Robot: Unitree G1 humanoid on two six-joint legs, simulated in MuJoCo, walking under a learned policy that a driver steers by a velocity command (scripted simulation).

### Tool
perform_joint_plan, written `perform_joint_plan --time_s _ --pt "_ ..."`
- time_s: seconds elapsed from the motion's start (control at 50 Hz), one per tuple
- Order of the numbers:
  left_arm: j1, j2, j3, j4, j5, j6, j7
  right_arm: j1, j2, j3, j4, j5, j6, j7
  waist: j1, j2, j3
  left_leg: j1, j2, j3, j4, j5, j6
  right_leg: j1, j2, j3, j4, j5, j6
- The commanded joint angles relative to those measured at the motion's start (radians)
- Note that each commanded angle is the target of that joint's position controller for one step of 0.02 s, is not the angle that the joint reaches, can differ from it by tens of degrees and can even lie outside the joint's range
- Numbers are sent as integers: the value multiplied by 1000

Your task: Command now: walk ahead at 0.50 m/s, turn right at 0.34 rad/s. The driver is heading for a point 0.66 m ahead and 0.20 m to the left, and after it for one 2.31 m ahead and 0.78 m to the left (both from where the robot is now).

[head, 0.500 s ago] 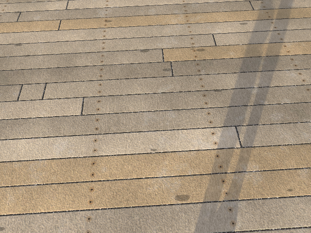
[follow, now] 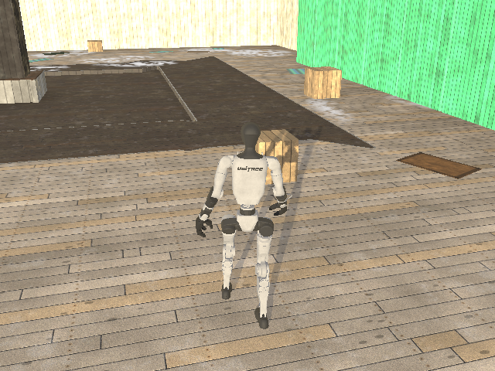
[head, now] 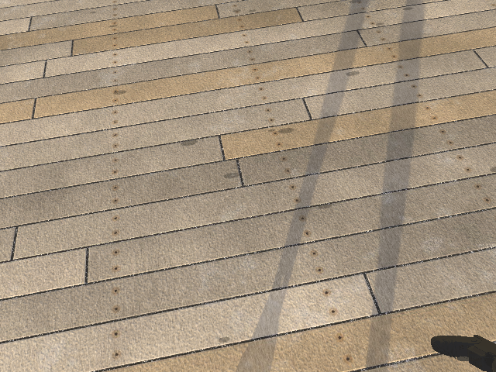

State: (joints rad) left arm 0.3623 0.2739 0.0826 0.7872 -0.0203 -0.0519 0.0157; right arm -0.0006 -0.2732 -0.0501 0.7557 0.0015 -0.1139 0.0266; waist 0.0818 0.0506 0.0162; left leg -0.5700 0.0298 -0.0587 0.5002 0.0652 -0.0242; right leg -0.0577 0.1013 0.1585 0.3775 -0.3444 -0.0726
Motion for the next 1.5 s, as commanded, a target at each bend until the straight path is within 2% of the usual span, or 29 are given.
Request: perform_joint_plan --time_s 0.02,0.06,0.08,0.1,0.12,0.14,0.18,0.24,0.34,0.44,0.52,0.54,0.56,0.58,0.6,0.66,0.74,0.94,0.98,1.02,1.04,1.06,1.08,1.1,1.16,1.24,1.34,1.44,1.5 --pt "28 146 35 -28 5 0 8 -39 -121 -32 -75 2 -28 7 -34 -179 1 83 -9 22 -28 -97 46 14 -289 189 -5 405 -119" --pt "1 110 18 -44 12 3 3 165 -175 -57 -29 -15 -36 -1 -136 -155 -140 397 22 8 -36 -71 122 -31 -204 129 247 589 -74" --pt "52 71 0 -61 31 -1 5 325 -242 -72 -10 -23 -34 -2 -167 -8 -303 699 193 -218 8 -49 214 -222 -110 47 549 352 -27" --pt "182 26 -13 -54 -3 -15 1 408 -273 -86 48 -12 -20 12 -119 311 -365 929 350 -676 -154 -315 358 -558 14 -12 840 -216 40" --pt "113 119 -1 -49 -12 -23 -1 385 -178 -59 37 22 -17 17 -147 172 -262 888 333 -723 -213 -533 327 -685 -53 36 932 -218 35" --pt "-19 153 7 -76 -9 -29 -5 309 -133 -45 19 23 -8 14 -156 72 -126 755 291 -577 -226 -509 287 -723 -102 -6 924 -119 31" --pt "-123 128 6 -106 22 -44 -4 236 -115 -33 -2 2 6 12 -121 -21 -18 539 214 -418 -259 -285 274 -673 -160 -50 808 -6 35" --pt "-103 80 1 -116 30 -46 -6 248 -109 -28 1 3 6 2 -81 39 -49 464 156 -316 -290 -104 279 -574 -181 -73 648 20 60" --pt "-267 37 -22 -161 26 -49 -11 302 -172 -50 12 22 24 -28 -119 33 -19 354 112 -212 -315 -81 255 -480 -141 -106 300 255 108" --pt "-382 69 -14 -195 8 -66 -27 388 -169 -52 25 30 49 -38 -152 45 -11 370 122 -266 -248 -158 223 -377 -95 -90 133 346 112" --pt "-227 134 19 -161 12 -81 -20 363 -136 -44 2 23 59 -42 -45 60 -76 334 71 -295 -58 -162 157 -89 -126 -85 35 271 46" --pt "-75 192 36 -145 27 -82 -10 342 -78 -24 -24 10 54 -39 27 -29 -194 220 11 -218 199 -248 117 136 -283 55 50 219 -18" --pt "17 277 56 -118 37 -64 -9 458 -5 -1 -59 24 40 -41 -9 -319 -319 -85 -110 -76 503 -610 63 419 -511 436 -9 85 -167" --pt "26 213 45 -105 24 -57 -16 463 -94 -17 -51 42 38 -43 -3 -319 -279 -234 -41 -82 676 -660 51 390 -542 592 -65 -124 -196" --pt "-16 144 26 -113 19 -56 -16 383 -154 -34 -54 40 44 -42 11 -212 -156 -268 -3 -90 736 -570 48 284 -491 457 -83 -130 -156" --pt "-141 74 -1 -105 32 -52 -20 305 -122 -41 -76 23 64 -33 -53 -168 -13 -184 73 -60 674 -405 30 21 -376 154 -155 137 -105" --pt "-148 110 16 -74 28 -67 -19 263 -70 -30 -117 22 83 -19 -74 -140 6 -165 96 -39 582 -301 6 -52 -366 -14 -225 312 -126" --pt "-62 204 40 0 0 -35 -10 9 -64 -15 -224 23 76 32 -7 -104 62 -99 52 77 158 -111 67 87 -382 -270 -184 484 -62" --pt "-61 233 48 3 -7 -22 -5 29 -92 -29 -237 19 80 37 -39 -130 29 -14 -1 130 135 -213 106 130 -386 -310 -76 769 -41" --pt "-70 247 49 -1 -13 -7 4 235 -161 -71 -194 18 87 29 -166 -131 -95 290 -89 177 70 -215 164 80 -351 -366 229 1005 -3" --pt "-55 214 34 -13 3 -10 9 411 -230 -106 -150 22 97 10 -244 -71 -188 599 -52 71 57 -179 210 -132 -316 -372 503 812 38" --pt "47 63 -17 -75 50 -32 -7 397 -360 -124 -152 31 93 -1 -126 228 -270 962 233 -482 6 -274 392 -613 -134 -327 886 -152 105" --pt "-39 125 -15 -87 20 -71 -21 443 -291 -100 -186 25 78 2 -199 134 -440 1023 316 -789 -165 -448 455 -724 -86 -82 1021 -264 97" --pt "-150 184 2 -118 -21 -87 -29 417 -231 -81 -169 13 65 7 -219 67 -293 935 284 -646 -194 -399 394 -805 -133 -63 1016 -165 77" --pt "-147 175 2 -109 24 -86 -15 244 -155 -53 -194 1 57 0 -90 -13 -102 526 178 -372 -221 -111 328 -636 -223 -65 795 2 80" --pt "-156 128 -8 -112 40 -49 -13 231 -171 -57 -180 4 50 -19 -58 -14 -55 335 129 -261 -271 27 333 -553 -208 -99 628 89 131" --pt "-338 77 -34 -147 30 -55 -30 301 -183 -61 -138 16 58 -38 -134 19 -18 282 62 -176 -261 -113 257 -458 -143 -117 262 432 144" --pt "-393 118 -24 -166 13 -67 -54 377 -178 -55 -81 14 56 -31 -164 50 4 450 155 -234 -196 -144 234 -476 -145 -113 153 391 81" --pt "-313 142 -10 -154 13 -68 -54 364 -183 -56 -66 12 66 -31 -113 68 -8 534 164 -207 -96 113 199 -387 -111 -164 102 271 13"
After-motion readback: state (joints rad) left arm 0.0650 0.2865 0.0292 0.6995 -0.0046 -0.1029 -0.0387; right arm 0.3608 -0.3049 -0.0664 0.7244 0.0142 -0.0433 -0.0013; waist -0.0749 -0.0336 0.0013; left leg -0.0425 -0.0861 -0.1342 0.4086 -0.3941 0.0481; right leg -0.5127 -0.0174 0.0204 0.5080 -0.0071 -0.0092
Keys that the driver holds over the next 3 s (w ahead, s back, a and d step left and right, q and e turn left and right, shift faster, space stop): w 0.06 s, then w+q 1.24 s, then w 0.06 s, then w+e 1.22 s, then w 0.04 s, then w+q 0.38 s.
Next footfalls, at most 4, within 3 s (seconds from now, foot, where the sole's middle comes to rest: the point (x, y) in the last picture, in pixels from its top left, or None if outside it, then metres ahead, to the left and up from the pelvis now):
0.06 left None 0.22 0.13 -0.77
0.54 right None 0.46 -0.09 -0.77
1.04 left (203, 306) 0.64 0.25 -0.77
1.52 right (223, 210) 0.98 0.23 -0.77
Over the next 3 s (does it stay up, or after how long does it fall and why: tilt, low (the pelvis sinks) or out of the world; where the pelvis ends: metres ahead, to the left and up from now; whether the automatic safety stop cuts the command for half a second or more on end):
stays up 1.54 0.46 -0.01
